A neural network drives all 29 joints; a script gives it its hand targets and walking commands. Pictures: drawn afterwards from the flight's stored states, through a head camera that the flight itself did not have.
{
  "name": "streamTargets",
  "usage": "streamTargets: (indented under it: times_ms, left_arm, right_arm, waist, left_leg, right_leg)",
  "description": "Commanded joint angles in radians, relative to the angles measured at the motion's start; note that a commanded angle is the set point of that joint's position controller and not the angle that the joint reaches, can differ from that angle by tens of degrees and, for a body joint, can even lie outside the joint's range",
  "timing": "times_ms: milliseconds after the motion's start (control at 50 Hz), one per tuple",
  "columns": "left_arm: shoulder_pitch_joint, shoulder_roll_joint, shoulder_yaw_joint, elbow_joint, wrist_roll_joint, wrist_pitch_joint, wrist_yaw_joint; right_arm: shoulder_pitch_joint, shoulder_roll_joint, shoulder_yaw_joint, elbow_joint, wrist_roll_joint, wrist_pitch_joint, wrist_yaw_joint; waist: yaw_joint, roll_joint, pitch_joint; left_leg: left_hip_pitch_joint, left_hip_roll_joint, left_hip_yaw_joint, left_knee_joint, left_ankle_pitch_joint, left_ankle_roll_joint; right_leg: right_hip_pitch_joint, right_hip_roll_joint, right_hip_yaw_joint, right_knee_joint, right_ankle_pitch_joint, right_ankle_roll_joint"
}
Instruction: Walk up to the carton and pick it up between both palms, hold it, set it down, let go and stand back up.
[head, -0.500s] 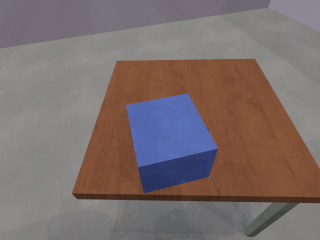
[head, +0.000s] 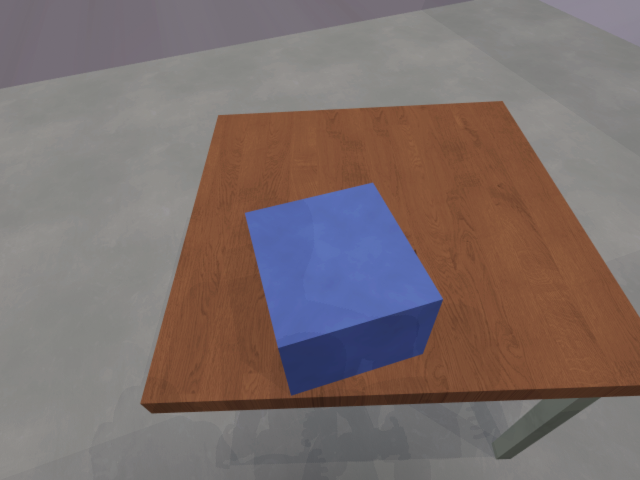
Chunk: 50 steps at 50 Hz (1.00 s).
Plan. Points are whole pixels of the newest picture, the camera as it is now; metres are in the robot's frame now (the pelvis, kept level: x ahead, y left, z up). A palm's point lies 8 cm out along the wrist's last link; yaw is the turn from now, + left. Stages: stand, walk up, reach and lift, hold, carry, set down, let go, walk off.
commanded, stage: stand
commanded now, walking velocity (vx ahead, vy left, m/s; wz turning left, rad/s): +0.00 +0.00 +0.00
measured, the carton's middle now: (334, 283) +0.42 -0.02 -0.04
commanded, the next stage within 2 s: none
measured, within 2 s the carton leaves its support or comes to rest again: neither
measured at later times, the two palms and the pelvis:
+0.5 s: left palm out of the picture +0.07 +0.26 -0.11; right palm out of the picture +0.03 -0.25 -0.10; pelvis -0.02 +0.01 +0.01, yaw -1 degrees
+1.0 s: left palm out of the picture +0.04 +0.27 -0.11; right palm out of the picture +0.06 -0.22 -0.11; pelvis -0.01 +0.02 +0.01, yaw -1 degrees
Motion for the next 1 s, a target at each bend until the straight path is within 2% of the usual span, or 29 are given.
streamTargets:
  times_ms: [0, 20, 40, 60, 100, 120, 140, 160, 180, 220, 300, 320, 380, 400, 420, 440, 460, 540, 560, 600, 620, 640, 700, 740, 780, 800, 900, 940, 980]
  left_arm:
    - [-0.096, 0.220, 0.040, -0.099, 0.001, -0.018, 0.013]
    - [-0.078, 0.213, 0.038, -0.101, -0.006, -0.017, 0.014]
    - [-0.031, 0.201, 0.032, -0.104, -0.016, -0.019, 0.012]
    - [-0.003, 0.191, 0.032, -0.103, -0.023, -0.020, 0.009]
    - [0.008, 0.183, 0.031, -0.103, -0.023, -0.017, -0.001]
    - [-0.029, 0.185, 0.033, -0.113, -0.022, -0.013, 0.000]
    - [-0.022, 0.182, 0.032, -0.117, -0.021, -0.012, 0.000]
    - [-0.033, 0.200, 0.037, -0.119, -0.015, -0.014, 0.001]
    - [-0.017, 0.199, 0.039, -0.118, -0.010, -0.014, -0.003]
    - [-0.009, 0.202, 0.045, -0.122, -0.007, -0.017, -0.006]
    - [-0.032, 0.201, 0.044, -0.141, -0.008, -0.023, -0.003]
    - [-0.012, 0.197, 0.041, -0.139, -0.008, -0.024, -0.004]
    - [-0.007, 0.206, 0.047, -0.139, -0.001, -0.027, -0.004]
    - [0.013, 0.202, 0.046, -0.133, 0.000, -0.029, -0.004]
    - [0.006, 0.204, 0.041, -0.137, -0.002, -0.030, -0.002]
    - [0.028, 0.195, 0.040, -0.129, -0.003, -0.031, -0.002]
    - [0.028, 0.198, 0.039, -0.129, -0.003, -0.032, 0.000]
    - [0.060, 0.179, 0.036, -0.112, 0.003, -0.032, -0.004]
    - [0.044, 0.185, 0.037, -0.110, 0.003, -0.031, -0.003]
    - [0.070, 0.176, 0.034, -0.103, -0.001, -0.030, -0.003]
    - [0.075, 0.179, 0.032, -0.102, 0.002, -0.030, -0.002]
    - [0.070, 0.180, 0.030, -0.104, 0.000, -0.031, -0.001]
    - [0.094, 0.167, 0.027, -0.091, -0.001, -0.033, -0.002]
    - [0.082, 0.173, 0.028, -0.094, -0.001, -0.036, 0.001]
    - [0.099, 0.172, 0.025, -0.094, -0.003, -0.039, 0.002]
    - [0.114, 0.172, 0.025, -0.084, -0.003, -0.038, 0.001]
    - [0.098, 0.177, 0.028, -0.094, -0.006, -0.040, 0.006]
    - [0.097, 0.185, 0.031, -0.102, -0.007, -0.039, 0.008]
    - [0.108, 0.178, 0.029, -0.103, -0.006, -0.037, 0.009]
  right_arm:
    - [0.044, -0.121, -0.021, -0.075, 0.007, -0.025, 0.009]
    - [0.031, -0.133, -0.024, -0.074, 0.003, -0.033, 0.008]
    - [0.032, -0.138, -0.023, -0.074, 0.003, -0.043, 0.007]
    - [0.032, -0.144, -0.027, -0.069, 0.000, -0.049, 0.007]
    - [0.052, -0.136, -0.026, -0.052, 0.006, -0.051, 0.011]
    - [0.034, -0.147, -0.029, -0.053, 0.008, -0.046, 0.011]
    - [0.044, -0.133, -0.022, -0.048, 0.008, -0.044, 0.013]
    - [0.054, -0.128, -0.021, -0.047, 0.006, -0.043, 0.013]
    - [0.079, -0.122, -0.017, -0.043, 0.001, -0.046, 0.013]
    - [0.054, -0.135, -0.026, -0.056, -0.004, -0.050, 0.015]
    - [0.055, -0.144, -0.027, -0.063, 0.003, -0.052, 0.018]
    - [0.059, -0.147, -0.027, -0.060, 0.004, -0.053, 0.019]
    - [0.042, -0.145, -0.029, -0.074, 0.007, -0.055, 0.022]
    - [0.059, -0.147, -0.031, -0.072, 0.008, -0.057, 0.023]
    - [0.050, -0.150, -0.030, -0.074, 0.010, -0.058, 0.021]
    - [0.056, -0.158, -0.034, -0.072, 0.010, -0.060, 0.020]
    - [0.061, -0.153, -0.031, -0.077, 0.012, -0.060, 0.020]
    - [0.070, -0.159, -0.031, -0.070, 0.011, -0.062, 0.020]
    - [0.050, -0.150, -0.031, -0.076, 0.011, -0.059, 0.019]
    - [0.073, -0.158, -0.030, -0.069, 0.013, -0.057, 0.019]
    - [0.071, -0.153, -0.029, -0.070, 0.012, -0.054, 0.019]
    - [0.075, -0.153, -0.028, -0.073, 0.013, -0.055, 0.019]
    - [0.080, -0.157, -0.027, -0.071, 0.011, -0.056, 0.019]
    - [0.079, -0.153, -0.028, -0.073, 0.013, -0.057, 0.019]
    - [0.088, -0.148, -0.026, -0.070, 0.011, -0.060, 0.019]
    - [0.088, -0.148, -0.027, -0.062, 0.012, -0.059, 0.018]
    - [0.082, -0.131, -0.026, -0.058, 0.010, -0.057, 0.016]
    - [0.065, -0.143, -0.031, -0.065, 0.010, -0.055, 0.016]
    - [0.079, -0.131, -0.030, -0.051, 0.013, -0.054, 0.017]
  waist:
    - [-0.028, -0.224, -0.055]
    - [-0.016, -0.217, -0.056]
    - [0.000, -0.204, -0.074]
    - [0.013, -0.198, -0.110]
    - [0.015, -0.187, -0.111]
    - [0.008, -0.166, -0.081]
    - [0.008, -0.128, -0.072]
    - [-0.001, -0.135, -0.060]
    - [0.004, -0.114, -0.078]
    - [0.009, -0.090, -0.050]
    - [0.005, -0.062, -0.009]
    - [0.008, -0.043, -0.027]
    - [0.010, -0.007, -0.028]
    - [0.011, -0.024, -0.054]
    - [0.011, -0.033, -0.053]
    - [0.017, -0.005, -0.093]
    - [0.011, -0.010, -0.097]
    - [0.016, 0.004, -0.160]
    - [0.012, -0.029, -0.097]
    - [0.010, -0.007, -0.098]
    - [0.014, -0.016, -0.068]
    - [0.009, -0.043, -0.072]
    - [0.009, -0.028, -0.063]
    - [0.003, -0.071, -0.052]
    - [0.005, -0.072, -0.082]
    - [0.012, -0.073, -0.076]
    - [0.000, -0.118, -0.057]
    - [-0.002, -0.074, -0.059]
    - [0.003, -0.101, -0.080]
  left_leg:
    - [0.044, 0.019, -0.070, -0.117, 0.071, 0.000]
    - [0.063, 0.028, -0.081, -0.174, 0.243, 0.002]
    - [0.096, 0.039, -0.091, -0.185, 0.338, 0.003]
    - [0.136, 0.046, -0.100, -0.176, 0.392, 0.007]
    - [0.200, 0.055, -0.117, -0.199, 0.274, 0.014]
    - [0.179, 0.052, -0.117, -0.205, 0.296, 0.014]
    - [0.167, 0.046, -0.108, -0.218, 0.248, 0.013]
    - [0.158, 0.038, -0.112, -0.229, 0.212, 0.010]
    - [0.170, 0.040, -0.114, -0.248, 0.126, 0.022]
    - [0.153, 0.044, -0.126, -0.263, 0.075, 0.029]
    - [0.111, 0.054, -0.135, -0.290, 0.119, 0.026]
    - [0.110, 0.055, -0.142, -0.302, 0.075, 0.027]
    - [0.070, 0.063, -0.152, -0.321, 0.056, 0.036]
    - [0.078, 0.068, -0.161, -0.320, 0.052, 0.041]
    - [0.080, 0.071, -0.164, -0.316, 0.111, 0.040]
    - [0.091, 0.074, -0.161, -0.313, 0.129, 0.044]
    - [0.092, 0.074, -0.164, -0.320, 0.131, 0.047]
    - [0.116, 0.074, -0.167, -0.339, -0.001, 0.048]
    - [0.095, 0.077, -0.172, -0.333, 0.028, 0.047]
    - [0.078, 0.078, -0.170, -0.351, -0.044, 0.045]
    - [0.066, 0.078, -0.173, -0.353, -0.051, 0.045]
    - [0.066, 0.078, -0.174, -0.352, -0.019, 0.040]
    - [0.078, 0.082, -0.174, -0.355, -0.018, 0.046]
    - [0.087, 0.076, -0.165, -0.337, 0.055, 0.043]
    - [0.117, 0.073, -0.159, -0.322, 0.122, 0.042]
    - [0.113, 0.072, -0.161, -0.326, 0.079, 0.044]
    - [0.143, 0.061, -0.148, -0.296, 0.176, 0.038]
    - [0.133, 0.061, -0.140, -0.286, 0.215, 0.038]
    - [0.137, 0.061, -0.142, -0.300, 0.171, 0.037]
  right_leg:
    - [0.010, -0.242, 0.198, -0.266, 0.504, -0.120]
    - [0.042, -0.211, 0.163, -0.214, 0.618, -0.085]
    - [0.050, -0.180, 0.146, -0.194, 0.632, -0.059]
    - [0.050, -0.159, 0.127, -0.189, 0.588, -0.044]
    - [-0.023, -0.129, 0.125, -0.258, 0.262, -0.035]
    - [-0.031, -0.130, 0.132, -0.268, 0.266, -0.037]
    - [-0.030, -0.131, 0.141, -0.275, 0.220, -0.040]
    - [-0.035, -0.140, 0.150, -0.276, 0.191, -0.041]
    - [-0.038, -0.131, 0.149, -0.271, 0.098, -0.043]
    - [-0.055, -0.123, 0.154, -0.278, 0.025, -0.041]
    - [-0.080, -0.117, 0.151, -0.281, 0.065, -0.026]
    - [-0.068, -0.111, 0.150, -0.278, 0.034, -0.022]
    - [-0.045, -0.109, 0.143, -0.243, 0.070, -0.020]
    - [-0.026, -0.104, 0.139, -0.239, 0.071, -0.016]
    - [-0.028, -0.108, 0.144, -0.229, 0.119, -0.016]
    - [-0.001, -0.106, 0.142, -0.228, 0.132, -0.016]
    - [0.001, -0.105, 0.136, -0.216, 0.140, -0.013]
    - [0.015, -0.097, 0.131, -0.220, 0.082, -0.012]
    - [-0.019, -0.098, 0.128, -0.217, 0.107, -0.010]
    - [-0.019, -0.095, 0.130, -0.230, 0.070, -0.008]
    - [-0.027, -0.099, 0.137, -0.233, 0.063, -0.007]
    - [-0.039, -0.096, 0.132, -0.228, 0.082, -0.006]
    - [-0.044, -0.099, 0.134, -0.228, 0.085, -0.003]
    - [-0.053, -0.104, 0.137, -0.229, 0.125, -0.001]
    - [-0.039, -0.108, 0.138, -0.226, 0.154, 0.000]
    - [-0.052, -0.108, 0.140, -0.243, 0.112, 0.001]
    - [-0.068, -0.115, 0.148, -0.248, 0.171, -0.001]
    - [-0.057, -0.119, 0.150, -0.239, 0.208, -0.003]
    - [-0.046, -0.114, 0.141, -0.243, 0.177, -0.002]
